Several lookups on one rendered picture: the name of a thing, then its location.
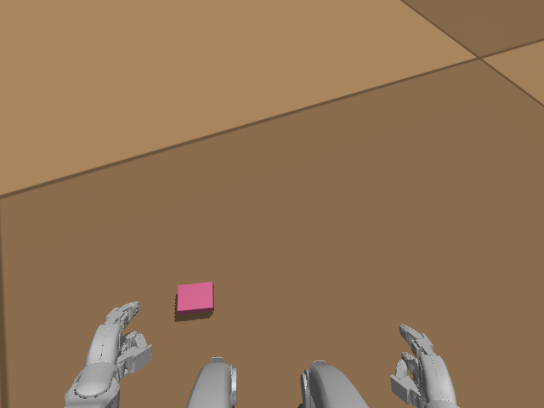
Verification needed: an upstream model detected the left robot arm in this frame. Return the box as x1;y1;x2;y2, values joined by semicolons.
64;362;120;408

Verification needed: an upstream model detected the small box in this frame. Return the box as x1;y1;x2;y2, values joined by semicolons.
178;282;214;315

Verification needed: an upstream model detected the right robot hand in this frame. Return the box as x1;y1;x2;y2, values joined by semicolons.
390;324;456;408

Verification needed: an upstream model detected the left robot hand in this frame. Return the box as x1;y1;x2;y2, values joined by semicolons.
84;301;152;380

